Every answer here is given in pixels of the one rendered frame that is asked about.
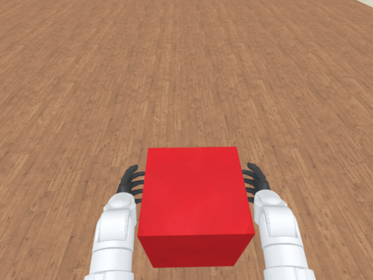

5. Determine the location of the robot left forearm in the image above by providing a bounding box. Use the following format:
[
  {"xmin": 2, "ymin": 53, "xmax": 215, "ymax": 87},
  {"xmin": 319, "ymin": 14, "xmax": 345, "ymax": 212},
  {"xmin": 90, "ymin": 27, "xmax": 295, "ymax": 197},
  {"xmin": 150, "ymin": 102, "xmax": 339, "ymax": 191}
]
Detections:
[{"xmin": 84, "ymin": 192, "xmax": 136, "ymax": 280}]

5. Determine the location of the robot right forearm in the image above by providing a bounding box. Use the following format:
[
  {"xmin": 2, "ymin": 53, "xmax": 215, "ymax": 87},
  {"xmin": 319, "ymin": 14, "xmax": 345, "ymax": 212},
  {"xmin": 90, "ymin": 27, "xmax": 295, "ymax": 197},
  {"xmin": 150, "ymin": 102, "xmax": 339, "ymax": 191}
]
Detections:
[{"xmin": 254, "ymin": 190, "xmax": 316, "ymax": 280}]

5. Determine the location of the carton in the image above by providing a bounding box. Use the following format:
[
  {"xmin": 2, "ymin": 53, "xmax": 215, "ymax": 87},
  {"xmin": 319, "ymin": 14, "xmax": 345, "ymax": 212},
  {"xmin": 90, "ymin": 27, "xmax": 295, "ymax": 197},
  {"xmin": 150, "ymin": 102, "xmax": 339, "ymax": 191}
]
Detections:
[{"xmin": 138, "ymin": 146, "xmax": 255, "ymax": 268}]

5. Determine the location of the robot left hand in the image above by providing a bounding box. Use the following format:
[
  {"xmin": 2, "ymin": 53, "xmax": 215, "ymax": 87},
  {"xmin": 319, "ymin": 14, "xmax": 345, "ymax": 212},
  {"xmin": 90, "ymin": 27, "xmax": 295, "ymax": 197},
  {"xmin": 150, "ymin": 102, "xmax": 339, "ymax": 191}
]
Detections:
[{"xmin": 116, "ymin": 165, "xmax": 145, "ymax": 204}]

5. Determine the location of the robot right hand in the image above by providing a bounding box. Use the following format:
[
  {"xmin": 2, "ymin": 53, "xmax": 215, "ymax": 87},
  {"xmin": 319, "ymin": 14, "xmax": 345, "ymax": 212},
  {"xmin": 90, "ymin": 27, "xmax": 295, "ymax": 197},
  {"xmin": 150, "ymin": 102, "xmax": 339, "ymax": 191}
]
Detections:
[{"xmin": 242, "ymin": 163, "xmax": 271, "ymax": 204}]

